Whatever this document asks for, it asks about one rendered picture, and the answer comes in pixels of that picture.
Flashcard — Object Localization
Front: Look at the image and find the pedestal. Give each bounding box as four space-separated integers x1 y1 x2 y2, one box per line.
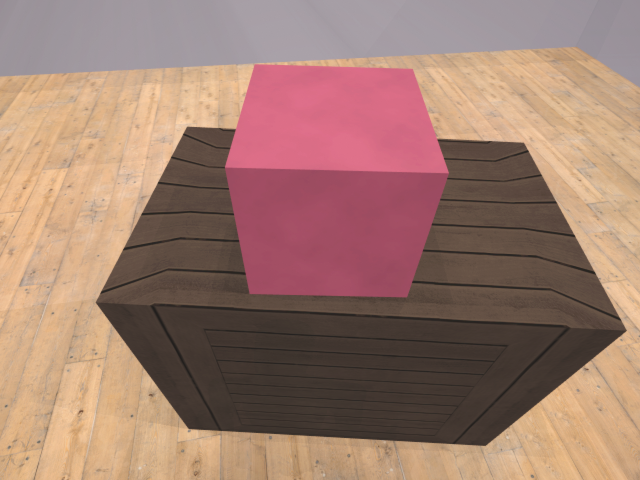
96 127 627 446

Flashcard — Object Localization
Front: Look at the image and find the carton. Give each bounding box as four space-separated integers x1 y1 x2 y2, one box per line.
225 64 449 297

